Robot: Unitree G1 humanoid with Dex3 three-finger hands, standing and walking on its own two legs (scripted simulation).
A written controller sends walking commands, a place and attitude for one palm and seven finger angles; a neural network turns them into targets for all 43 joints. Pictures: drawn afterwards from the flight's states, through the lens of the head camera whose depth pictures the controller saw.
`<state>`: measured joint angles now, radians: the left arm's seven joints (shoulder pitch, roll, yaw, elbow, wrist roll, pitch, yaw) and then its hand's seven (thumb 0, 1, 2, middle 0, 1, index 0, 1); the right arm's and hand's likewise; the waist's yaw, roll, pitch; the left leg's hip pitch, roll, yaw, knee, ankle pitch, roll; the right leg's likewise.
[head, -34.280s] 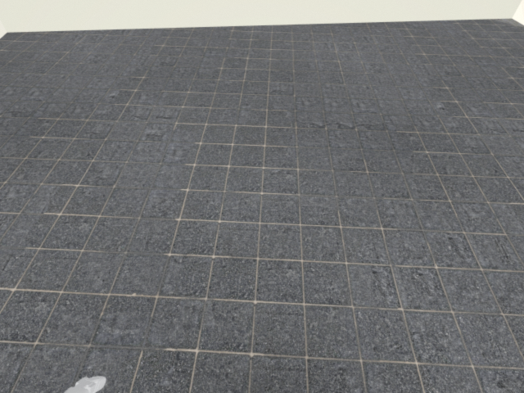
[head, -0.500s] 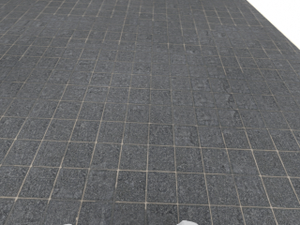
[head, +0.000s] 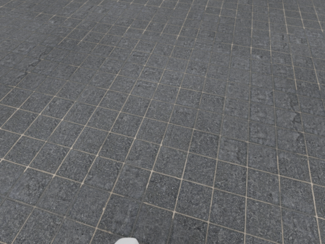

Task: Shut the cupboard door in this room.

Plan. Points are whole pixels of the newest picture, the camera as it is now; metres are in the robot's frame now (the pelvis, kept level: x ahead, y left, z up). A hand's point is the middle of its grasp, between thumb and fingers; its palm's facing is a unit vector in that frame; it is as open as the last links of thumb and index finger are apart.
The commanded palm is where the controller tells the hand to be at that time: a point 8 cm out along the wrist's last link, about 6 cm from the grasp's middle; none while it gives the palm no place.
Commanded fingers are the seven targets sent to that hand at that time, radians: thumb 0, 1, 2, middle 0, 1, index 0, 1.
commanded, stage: turn or walk to find it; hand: left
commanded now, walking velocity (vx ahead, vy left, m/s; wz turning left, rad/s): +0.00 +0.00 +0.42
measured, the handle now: out of the picture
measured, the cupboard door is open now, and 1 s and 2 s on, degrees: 90 90 90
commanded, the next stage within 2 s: none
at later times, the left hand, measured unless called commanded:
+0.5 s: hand out of the picture +0.07 +0.21 -0.15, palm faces +0.20 -0.94 -0.28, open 7.4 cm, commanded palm none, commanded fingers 0.00 0.90 0.90 -0.20 -0.30 -0.20 -0.30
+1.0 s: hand out of the picture -0.08 +0.22 -0.18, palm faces +0.47 -0.85 -0.25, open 7.4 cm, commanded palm none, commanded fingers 0.00 0.90 0.90 -0.20 -0.30 -0.20 -0.30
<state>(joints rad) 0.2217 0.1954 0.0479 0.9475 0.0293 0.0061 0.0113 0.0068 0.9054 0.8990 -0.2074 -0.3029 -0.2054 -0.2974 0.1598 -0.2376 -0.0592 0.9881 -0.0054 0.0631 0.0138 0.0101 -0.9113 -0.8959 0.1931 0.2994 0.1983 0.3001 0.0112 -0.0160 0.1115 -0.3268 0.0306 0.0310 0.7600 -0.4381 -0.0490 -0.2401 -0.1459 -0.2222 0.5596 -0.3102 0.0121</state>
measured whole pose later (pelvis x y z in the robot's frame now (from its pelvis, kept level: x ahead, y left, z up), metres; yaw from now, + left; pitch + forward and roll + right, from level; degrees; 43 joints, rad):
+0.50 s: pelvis +0.00 -0.01 -0.01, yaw +12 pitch +0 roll +1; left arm 0.14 0.20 0.04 0.92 0.02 0.00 0.01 0.01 0.91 0.90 -0.20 -0.30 -0.20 -0.30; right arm 0.18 -0.22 -0.06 0.96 -0.01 0.05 0.00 0.01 -0.91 -0.90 0.20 0.30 0.20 0.30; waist -0.01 0.05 0.08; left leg -0.33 -0.03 -0.09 0.71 -0.42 -0.02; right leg -0.29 -0.05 -0.09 0.60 -0.30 0.02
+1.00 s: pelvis -0.02 +0.01 +0.00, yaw +25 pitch +0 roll -1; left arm 0.21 0.26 0.07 1.00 0.01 0.06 0.01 0.01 0.91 0.90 -0.20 -0.30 -0.20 -0.30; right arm 0.15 -0.20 -0.04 0.95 -0.02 0.02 -0.01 0.01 -0.91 -0.90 0.20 0.30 0.20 0.30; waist 0.02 -0.04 0.09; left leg -0.25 0.01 0.02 0.55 -0.30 0.02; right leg -0.43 -0.10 -0.09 1.03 -0.49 0.07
